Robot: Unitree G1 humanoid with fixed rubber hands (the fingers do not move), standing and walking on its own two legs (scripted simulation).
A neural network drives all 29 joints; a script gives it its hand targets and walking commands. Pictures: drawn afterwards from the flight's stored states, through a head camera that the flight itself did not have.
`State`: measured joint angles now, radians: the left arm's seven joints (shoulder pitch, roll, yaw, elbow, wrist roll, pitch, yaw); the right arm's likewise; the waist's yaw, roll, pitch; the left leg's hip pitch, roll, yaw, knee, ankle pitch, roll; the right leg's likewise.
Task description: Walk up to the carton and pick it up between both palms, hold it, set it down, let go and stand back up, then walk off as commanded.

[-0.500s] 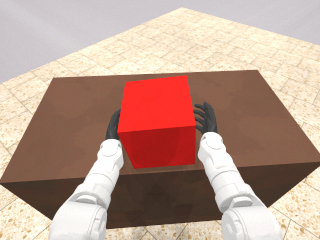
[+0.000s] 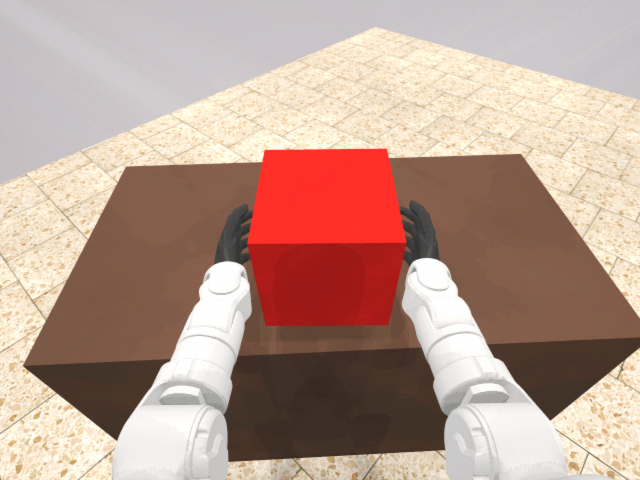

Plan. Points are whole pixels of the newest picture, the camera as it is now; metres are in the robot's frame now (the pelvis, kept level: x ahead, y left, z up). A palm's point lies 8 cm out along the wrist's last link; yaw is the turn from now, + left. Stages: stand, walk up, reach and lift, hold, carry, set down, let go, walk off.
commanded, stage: reach and lift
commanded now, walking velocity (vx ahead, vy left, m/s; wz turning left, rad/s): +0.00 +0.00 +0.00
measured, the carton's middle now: (326, 237) +0.41 -0.02 +0.10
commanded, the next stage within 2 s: hold in 1.78 s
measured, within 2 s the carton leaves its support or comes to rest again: neither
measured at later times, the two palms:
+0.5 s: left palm (214, 247) +0.37 +0.12 +0.13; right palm (418, 238) +0.37 -0.14 +0.12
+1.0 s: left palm (217, 234) +0.36 +0.11 +0.16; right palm (431, 234) +0.36 -0.14 +0.14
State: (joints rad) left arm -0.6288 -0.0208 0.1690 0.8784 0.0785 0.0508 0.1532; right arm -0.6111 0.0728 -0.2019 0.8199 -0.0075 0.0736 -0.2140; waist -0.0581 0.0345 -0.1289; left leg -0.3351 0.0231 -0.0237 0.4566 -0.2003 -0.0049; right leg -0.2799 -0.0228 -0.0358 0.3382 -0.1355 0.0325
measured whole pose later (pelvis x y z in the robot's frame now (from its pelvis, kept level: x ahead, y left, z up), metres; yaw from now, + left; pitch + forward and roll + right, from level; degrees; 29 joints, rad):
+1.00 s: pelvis -0.01 -0.02 +0.00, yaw +0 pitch -3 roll -1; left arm -0.61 -0.08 0.23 0.32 0.25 0.52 0.09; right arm -0.63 0.06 -0.10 0.59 0.14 0.26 -0.26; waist -0.05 -0.03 0.00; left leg -0.17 0.05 -0.03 0.39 -0.16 -0.03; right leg -0.13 0.00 -0.04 0.30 -0.12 0.01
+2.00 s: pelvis -0.01 -0.02 +0.00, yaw +1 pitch -8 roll -1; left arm -0.58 -0.07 0.21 0.10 0.30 0.70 0.06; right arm -0.62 0.06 -0.05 0.44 0.20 0.36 -0.29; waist -0.07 -0.05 0.04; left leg -0.07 0.05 -0.04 0.38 -0.18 -0.04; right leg -0.03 0.00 -0.05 0.30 -0.13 0.01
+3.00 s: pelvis -0.02 -0.02 +0.00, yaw +1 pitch -9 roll -1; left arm -0.61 -0.08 0.25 0.12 0.35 0.71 0.02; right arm -0.65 0.07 -0.06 0.50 0.18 0.33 -0.28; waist -0.07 -0.05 0.06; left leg -0.05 0.04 -0.05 0.38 -0.17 -0.03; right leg 0.00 -0.01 -0.06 0.30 -0.14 0.01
